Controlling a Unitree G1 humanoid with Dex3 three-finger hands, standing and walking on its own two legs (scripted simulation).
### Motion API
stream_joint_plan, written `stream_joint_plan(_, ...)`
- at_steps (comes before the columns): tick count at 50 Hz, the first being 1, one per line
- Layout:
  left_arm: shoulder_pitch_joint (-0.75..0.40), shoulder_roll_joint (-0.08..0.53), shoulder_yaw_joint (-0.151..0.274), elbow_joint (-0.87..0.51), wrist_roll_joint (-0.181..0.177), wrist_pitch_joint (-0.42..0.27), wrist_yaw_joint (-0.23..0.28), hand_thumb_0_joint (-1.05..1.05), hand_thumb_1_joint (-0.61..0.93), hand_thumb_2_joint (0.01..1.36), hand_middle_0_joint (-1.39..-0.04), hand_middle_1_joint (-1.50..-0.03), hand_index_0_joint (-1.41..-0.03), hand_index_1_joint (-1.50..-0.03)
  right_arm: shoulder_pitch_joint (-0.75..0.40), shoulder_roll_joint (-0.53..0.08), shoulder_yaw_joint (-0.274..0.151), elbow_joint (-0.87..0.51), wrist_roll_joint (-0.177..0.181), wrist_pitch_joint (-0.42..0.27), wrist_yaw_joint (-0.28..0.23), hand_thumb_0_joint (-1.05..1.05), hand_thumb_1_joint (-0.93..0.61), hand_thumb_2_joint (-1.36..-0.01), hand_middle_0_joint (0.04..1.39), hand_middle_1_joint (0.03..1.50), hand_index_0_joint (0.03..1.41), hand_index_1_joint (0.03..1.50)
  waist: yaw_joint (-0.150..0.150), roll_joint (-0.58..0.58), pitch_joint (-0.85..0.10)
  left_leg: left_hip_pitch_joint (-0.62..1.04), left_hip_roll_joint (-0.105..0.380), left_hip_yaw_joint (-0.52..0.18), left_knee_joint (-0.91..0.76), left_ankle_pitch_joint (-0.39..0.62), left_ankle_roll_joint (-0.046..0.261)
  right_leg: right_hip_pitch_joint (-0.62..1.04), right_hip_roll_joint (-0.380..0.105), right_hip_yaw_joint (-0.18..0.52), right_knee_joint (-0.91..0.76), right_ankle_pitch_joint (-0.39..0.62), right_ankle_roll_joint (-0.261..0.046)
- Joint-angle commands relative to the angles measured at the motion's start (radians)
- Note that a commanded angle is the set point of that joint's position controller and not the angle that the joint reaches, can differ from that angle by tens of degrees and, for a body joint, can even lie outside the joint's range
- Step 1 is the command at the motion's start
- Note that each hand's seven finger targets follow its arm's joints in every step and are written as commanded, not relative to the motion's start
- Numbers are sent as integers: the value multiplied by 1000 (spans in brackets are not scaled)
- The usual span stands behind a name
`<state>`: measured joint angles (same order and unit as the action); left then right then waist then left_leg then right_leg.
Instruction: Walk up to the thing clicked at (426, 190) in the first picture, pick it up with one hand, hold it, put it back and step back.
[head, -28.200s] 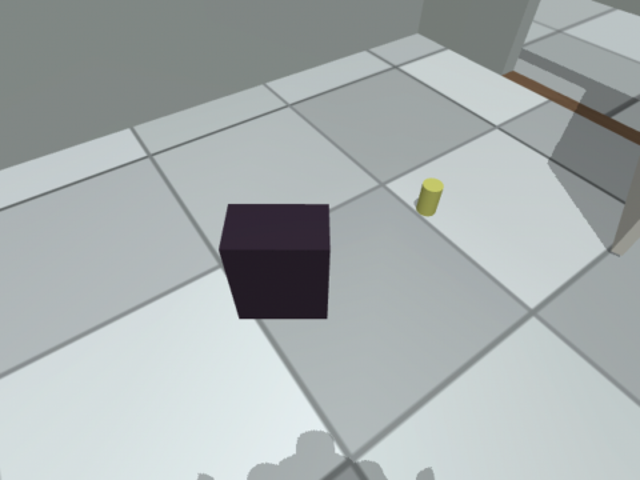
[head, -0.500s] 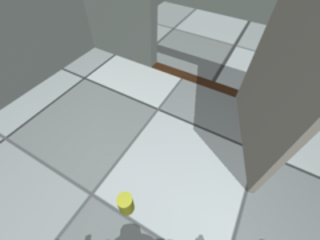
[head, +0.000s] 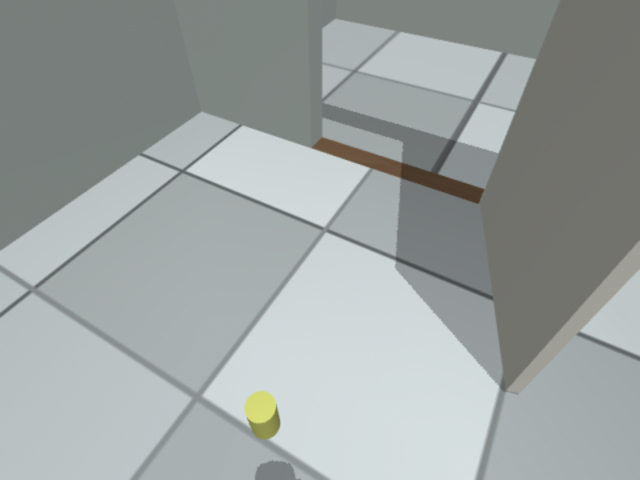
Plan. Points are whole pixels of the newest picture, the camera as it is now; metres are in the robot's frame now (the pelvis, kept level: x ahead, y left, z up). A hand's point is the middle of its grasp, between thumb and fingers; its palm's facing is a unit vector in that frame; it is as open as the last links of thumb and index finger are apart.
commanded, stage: stand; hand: left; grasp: from the side
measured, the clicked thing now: (263, 415) +0.43 +0.17 -0.71
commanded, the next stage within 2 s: step back in 1.32 s
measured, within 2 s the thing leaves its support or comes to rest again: neither
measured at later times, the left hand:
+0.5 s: hand out of the picture +0.06 +0.24 -0.16, palm faces -0.01 -0.94 -0.35, open 7.4 cm
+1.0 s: hand out of the picture +0.09 +0.24 -0.15, palm faces -0.01 -0.94 -0.34, open 7.4 cm
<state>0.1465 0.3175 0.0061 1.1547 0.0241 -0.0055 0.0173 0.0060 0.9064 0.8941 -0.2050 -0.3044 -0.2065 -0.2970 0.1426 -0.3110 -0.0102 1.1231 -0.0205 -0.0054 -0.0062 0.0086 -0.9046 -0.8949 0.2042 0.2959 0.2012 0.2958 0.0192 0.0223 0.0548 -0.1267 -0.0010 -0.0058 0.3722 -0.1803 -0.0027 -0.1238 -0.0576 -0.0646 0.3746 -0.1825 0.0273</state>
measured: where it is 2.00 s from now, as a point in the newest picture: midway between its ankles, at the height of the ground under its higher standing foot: outside the picture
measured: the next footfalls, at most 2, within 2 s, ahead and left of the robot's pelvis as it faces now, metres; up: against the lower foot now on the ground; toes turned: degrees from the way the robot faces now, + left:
none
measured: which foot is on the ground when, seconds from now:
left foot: down 0.00-1.00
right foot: down 0.00-1.00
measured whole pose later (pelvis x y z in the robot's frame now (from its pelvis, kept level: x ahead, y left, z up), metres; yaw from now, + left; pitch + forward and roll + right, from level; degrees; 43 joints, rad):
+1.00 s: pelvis +0.02 -0.01 +0.00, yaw -1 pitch -2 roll +0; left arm 0.10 0.33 0.01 1.17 0.01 -0.01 0.00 0.01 0.91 0.89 -0.20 -0.30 -0.21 -0.30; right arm 0.11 -0.34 0.00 1.15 -0.01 -0.01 0.00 0.01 -0.91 -0.90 0.20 0.30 0.20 0.30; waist 0.01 0.02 0.05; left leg -0.10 0.02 0.00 0.31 -0.17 -0.02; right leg -0.11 -0.03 -0.06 0.32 -0.17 0.01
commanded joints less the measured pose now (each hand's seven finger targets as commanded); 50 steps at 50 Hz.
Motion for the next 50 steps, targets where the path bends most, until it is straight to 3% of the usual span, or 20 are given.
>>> stream_joint_plan(1, -49, 201, 34, -43, 0, -25, 11, 0, 900, 900, -200, -300, -200, -301, -37, -195, -36, -44, -2, -18, -14, 0, -900, -900, 200, 300, 200, 300, -7, -15, -30, -38, 102, -102, -99, 27, 18, 18, -80, 103, -85, 28, -33)
stream_joint_plan(12, -65, 218, 36, -30, -2, -21, 6, 0, 900, 900, -200, -300, -200, -301, -42, -206, -32, -28, -3, -14, -11, 0, -900, -900, 200, 300, 200, 300, -7, -4, -17, -64, 104, -98, -119, -41, 14, 8, -75, 105, -100, -31, -36)
stream_joint_plan(18, -69, 217, 36, -26, -2, -25, 5, 0, 900, 900, -200, -300, -200, -301, -54, -212, -30, -28, 0, -18, -11, 0, -900, -900, 200, 300, 200, 300, -8, -26, -55, -16, 115, -95, -103, 49, 20, 13, -83, 109, -99, 32, -37)
stream_joint_plan(32, -71, 217, 38, -30, -6, -24, 1, 0, 900, 900, -200, -300, -200, -301, -44, -221, -28, -19, 2, -17, -10, 0, -900, -900, 200, 300, 200, 300, -13, -20, -43, -22, 117, -86, -113, 32, 12, 13, -78, 110, -111, 16, -37)
stream_joint_plan(35, -78, 214, 37, -35, -10, -27, 0, 0, 900, 900, -200, -300, -200, -301, -40, -214, -24, -19, 0, -21, -10, 0, -900, -900, 200, 300, 200, 300, -17, -15, -61, -18, 119, -79, -108, 80, 14, 33, -85, 116, -104, 96, -39)
stream_joint_plan(41, -77, 219, 39, -37, -9, -26, -2, 0, 900, 900, -200, -300, -200, -300, -56, -227, -27, -23, 2, -25, -12, 0, -900, -900, 200, 300, 200, 300, -13, -21, -79, 13, 127, -80, -109, 136, 12, 41, -83, 110, -96, 134, -40)
stream_joint_plan(47, -81, 219, 40, -39, -8, -25, 0, 0, 900, 900, -200, -300, -200, -300, -62, -227, -28, -24, 3, -19, -9, 0, -900, -900, 200, 300, 200, 300, -13, -24, -57, 1, 124, -81, -117, 77, 11, 28, -78, 105, -114, 66, -36)
stream_joint_plan(50, -86, 221, 42, -42, -11, -26, -2, 0, 900, 900, -200, -300, -200, -300, -56, -229, -27, -25, 2, -19, -10, 0, -900, -900, 200, 300, 200, 300, -17, -13, -69, -6, 126, -76, -111, 87, 13, 47, -88, 116, -111, 103, -41)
